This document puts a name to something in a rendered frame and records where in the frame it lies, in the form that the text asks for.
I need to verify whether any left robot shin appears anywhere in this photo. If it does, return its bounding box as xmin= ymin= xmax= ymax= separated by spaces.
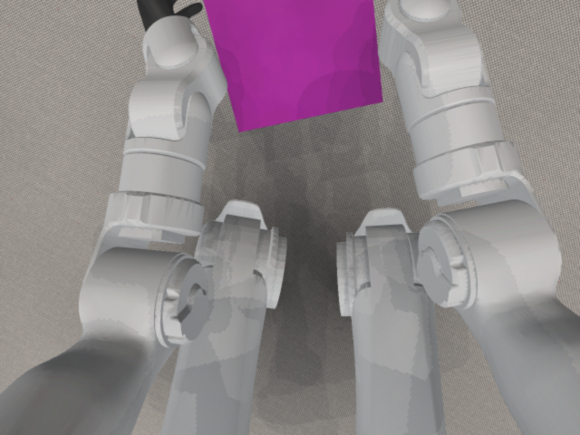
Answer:
xmin=194 ymin=199 xmax=268 ymax=267

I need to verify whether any robot shin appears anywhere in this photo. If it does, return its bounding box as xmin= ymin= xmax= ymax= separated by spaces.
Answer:
xmin=194 ymin=199 xmax=268 ymax=267
xmin=354 ymin=208 xmax=435 ymax=305

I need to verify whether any robot right upper arm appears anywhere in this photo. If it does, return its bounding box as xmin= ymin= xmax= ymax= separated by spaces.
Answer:
xmin=417 ymin=199 xmax=580 ymax=435

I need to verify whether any carton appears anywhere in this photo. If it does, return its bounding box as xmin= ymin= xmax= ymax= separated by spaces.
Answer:
xmin=203 ymin=0 xmax=383 ymax=132

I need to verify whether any right robot shin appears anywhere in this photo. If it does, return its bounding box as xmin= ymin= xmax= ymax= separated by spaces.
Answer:
xmin=354 ymin=208 xmax=435 ymax=305

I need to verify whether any robot left forearm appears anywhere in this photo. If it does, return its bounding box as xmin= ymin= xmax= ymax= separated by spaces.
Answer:
xmin=79 ymin=15 xmax=227 ymax=319

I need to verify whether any robot left upper arm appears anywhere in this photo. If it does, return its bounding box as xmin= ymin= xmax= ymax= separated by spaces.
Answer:
xmin=0 ymin=246 xmax=209 ymax=435

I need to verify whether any robot left hand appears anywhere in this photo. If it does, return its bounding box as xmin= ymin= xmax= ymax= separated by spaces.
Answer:
xmin=137 ymin=0 xmax=203 ymax=32

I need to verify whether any robot right forearm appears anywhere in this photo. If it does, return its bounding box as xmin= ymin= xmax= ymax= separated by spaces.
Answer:
xmin=378 ymin=0 xmax=562 ymax=275

